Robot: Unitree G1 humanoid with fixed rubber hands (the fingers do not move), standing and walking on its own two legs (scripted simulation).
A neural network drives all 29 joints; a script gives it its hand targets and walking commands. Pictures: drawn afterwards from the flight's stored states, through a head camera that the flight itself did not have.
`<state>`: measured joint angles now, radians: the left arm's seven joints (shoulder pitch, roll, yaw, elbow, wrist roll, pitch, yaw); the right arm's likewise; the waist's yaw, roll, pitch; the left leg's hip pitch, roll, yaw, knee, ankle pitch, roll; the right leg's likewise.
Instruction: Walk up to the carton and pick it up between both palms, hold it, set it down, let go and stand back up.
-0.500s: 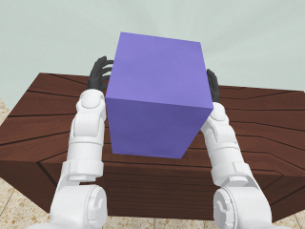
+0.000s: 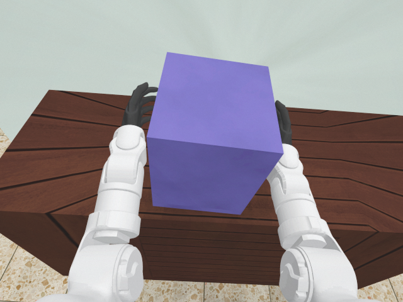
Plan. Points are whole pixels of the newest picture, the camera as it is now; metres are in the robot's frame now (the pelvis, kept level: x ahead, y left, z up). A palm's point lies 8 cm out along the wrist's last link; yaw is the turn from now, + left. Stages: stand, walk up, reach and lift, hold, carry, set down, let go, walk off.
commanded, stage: set down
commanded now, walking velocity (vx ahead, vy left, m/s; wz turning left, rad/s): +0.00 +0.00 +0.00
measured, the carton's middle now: (206, 140) +0.41 -0.01 +0.09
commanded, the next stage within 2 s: none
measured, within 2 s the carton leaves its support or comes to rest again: rests again in 1.72 s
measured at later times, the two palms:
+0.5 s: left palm (141, 132) +0.40 +0.13 +0.11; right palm (279, 150) +0.39 -0.16 +0.09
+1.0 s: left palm (143, 138) +0.41 +0.13 +0.09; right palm (279, 152) +0.39 -0.16 +0.08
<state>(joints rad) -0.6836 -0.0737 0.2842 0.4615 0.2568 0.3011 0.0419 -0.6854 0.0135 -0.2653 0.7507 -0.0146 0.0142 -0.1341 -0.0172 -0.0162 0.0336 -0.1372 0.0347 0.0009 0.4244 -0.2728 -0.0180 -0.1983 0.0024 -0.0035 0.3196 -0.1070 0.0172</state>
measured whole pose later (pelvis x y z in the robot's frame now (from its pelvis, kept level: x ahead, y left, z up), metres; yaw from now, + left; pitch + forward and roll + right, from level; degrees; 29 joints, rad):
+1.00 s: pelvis +0.01 +0.00 +0.00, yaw +0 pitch +0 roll -2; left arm -0.67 -0.09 0.29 0.67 0.26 0.13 0.07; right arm -0.66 0.04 -0.44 0.84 -0.16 -0.08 -0.05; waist -0.02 -0.02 0.05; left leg -0.14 0.03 0.00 0.42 -0.29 -0.02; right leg -0.20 0.00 0.00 0.32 -0.12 0.02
